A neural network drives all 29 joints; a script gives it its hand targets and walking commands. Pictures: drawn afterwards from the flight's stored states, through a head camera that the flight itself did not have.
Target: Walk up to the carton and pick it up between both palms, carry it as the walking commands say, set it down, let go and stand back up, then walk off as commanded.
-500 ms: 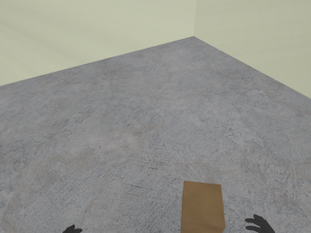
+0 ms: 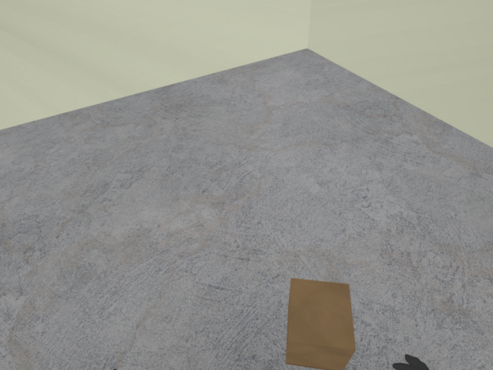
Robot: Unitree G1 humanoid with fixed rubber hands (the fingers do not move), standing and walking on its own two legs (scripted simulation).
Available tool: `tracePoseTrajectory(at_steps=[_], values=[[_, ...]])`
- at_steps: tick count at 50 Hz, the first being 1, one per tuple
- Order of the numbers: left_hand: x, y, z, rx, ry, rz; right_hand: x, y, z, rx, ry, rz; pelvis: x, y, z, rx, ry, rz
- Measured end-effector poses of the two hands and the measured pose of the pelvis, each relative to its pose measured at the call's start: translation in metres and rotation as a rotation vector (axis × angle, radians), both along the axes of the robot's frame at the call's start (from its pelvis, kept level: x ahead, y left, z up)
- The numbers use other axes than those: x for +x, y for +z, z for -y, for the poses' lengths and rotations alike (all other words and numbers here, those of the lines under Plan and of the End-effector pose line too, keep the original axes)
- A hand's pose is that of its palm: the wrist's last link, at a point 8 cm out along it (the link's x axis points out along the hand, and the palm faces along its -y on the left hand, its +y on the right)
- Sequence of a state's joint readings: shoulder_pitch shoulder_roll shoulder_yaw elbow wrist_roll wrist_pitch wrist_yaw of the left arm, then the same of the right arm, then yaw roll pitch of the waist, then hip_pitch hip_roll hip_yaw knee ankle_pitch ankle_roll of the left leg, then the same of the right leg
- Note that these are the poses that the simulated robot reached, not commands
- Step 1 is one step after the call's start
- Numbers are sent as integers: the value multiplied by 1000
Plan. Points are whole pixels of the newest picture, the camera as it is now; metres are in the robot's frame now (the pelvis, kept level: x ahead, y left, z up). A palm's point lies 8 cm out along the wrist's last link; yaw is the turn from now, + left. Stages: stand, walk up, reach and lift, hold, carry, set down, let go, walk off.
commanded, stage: walk off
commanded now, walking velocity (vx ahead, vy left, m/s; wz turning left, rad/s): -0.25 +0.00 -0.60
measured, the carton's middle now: (316, 325) +0.43 -0.20 -0.64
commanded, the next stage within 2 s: none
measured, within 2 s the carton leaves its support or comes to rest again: neither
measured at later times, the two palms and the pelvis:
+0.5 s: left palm out of the picture -0.01 +0.32 -0.13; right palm out of the picture -0.03 -0.21 -0.08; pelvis -0.11 +0.07 +0.00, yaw -7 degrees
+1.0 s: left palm out of the picture -0.10 +0.28 -0.10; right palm out of the picture -0.28 -0.22 -0.14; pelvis -0.29 +0.06 -0.02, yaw -28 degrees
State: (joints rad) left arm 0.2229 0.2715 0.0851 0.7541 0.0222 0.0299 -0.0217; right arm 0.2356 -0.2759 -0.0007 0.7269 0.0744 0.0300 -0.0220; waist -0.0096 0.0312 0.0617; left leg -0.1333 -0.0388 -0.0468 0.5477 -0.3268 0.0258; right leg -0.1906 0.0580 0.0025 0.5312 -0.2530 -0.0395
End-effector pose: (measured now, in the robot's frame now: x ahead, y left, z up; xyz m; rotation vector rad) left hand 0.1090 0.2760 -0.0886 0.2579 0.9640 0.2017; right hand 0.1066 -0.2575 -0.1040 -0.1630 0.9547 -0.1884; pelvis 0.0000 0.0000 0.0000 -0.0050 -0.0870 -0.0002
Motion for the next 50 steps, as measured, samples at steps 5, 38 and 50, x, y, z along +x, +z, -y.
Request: tracePoseTrajectory(at_steps=[5, 38, 50], values=[[-24, -11, -2, -1, 4, -81, -26, -11, -1, -3, -11, -86, -15, -3, -2, -2, -5, -17], [-133, -29, -28, 9, -308, -182, -246, 11, -36, -67, -339, 67, -195, -9, -74, 13, -372, -15], [-212, -9, -1, 108, -397, -129, -385, -40, -34, 82, -440, 21, -295, -22, -56, 75, -476, 16]])
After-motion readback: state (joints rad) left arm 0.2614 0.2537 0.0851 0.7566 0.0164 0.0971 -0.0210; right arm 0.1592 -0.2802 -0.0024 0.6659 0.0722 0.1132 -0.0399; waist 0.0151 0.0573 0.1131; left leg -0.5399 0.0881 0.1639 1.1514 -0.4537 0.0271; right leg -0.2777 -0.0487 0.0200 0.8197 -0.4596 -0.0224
